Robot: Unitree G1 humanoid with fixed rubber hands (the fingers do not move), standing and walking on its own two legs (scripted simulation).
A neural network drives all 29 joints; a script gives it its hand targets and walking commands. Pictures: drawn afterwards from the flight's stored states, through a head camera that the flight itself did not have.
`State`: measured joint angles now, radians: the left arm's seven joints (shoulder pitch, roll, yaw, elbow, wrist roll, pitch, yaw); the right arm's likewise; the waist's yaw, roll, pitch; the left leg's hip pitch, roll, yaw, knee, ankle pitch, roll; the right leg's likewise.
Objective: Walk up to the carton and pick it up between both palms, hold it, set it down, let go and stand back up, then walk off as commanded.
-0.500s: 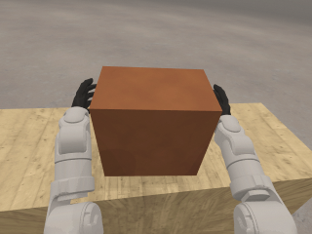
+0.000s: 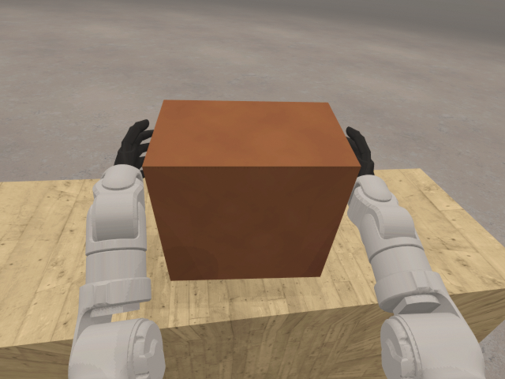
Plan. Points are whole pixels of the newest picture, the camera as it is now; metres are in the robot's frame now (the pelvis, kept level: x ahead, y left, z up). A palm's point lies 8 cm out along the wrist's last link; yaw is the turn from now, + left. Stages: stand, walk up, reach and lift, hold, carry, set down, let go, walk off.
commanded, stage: reach and lift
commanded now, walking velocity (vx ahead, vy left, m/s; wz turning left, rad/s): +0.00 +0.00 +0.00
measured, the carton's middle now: (247, 194) +0.38 +0.01 +0.16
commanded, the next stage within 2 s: hold in 0.34 s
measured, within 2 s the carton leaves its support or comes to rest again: neither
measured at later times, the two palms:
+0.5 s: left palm (124, 161) +0.35 +0.19 +0.24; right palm (363, 164) +0.37 -0.16 +0.24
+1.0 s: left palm (126, 154) +0.35 +0.18 +0.25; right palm (373, 157) +0.36 -0.17 +0.25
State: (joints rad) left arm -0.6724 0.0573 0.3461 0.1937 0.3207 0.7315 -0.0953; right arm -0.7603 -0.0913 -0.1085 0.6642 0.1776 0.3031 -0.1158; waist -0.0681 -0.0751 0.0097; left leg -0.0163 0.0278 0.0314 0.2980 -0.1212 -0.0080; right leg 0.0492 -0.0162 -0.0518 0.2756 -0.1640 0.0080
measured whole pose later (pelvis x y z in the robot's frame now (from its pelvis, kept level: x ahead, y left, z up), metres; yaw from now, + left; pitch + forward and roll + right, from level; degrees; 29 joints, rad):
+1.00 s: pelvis +0.00 +0.00 +0.00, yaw -1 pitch -8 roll +0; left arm -0.73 0.07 0.37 0.17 0.33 0.85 -0.12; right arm -0.85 -0.12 -0.09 0.60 0.22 0.51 -0.15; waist -0.07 -0.05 -0.06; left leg -0.03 0.04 0.04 0.30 -0.11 -0.01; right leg 0.02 0.00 -0.03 0.29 -0.16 0.00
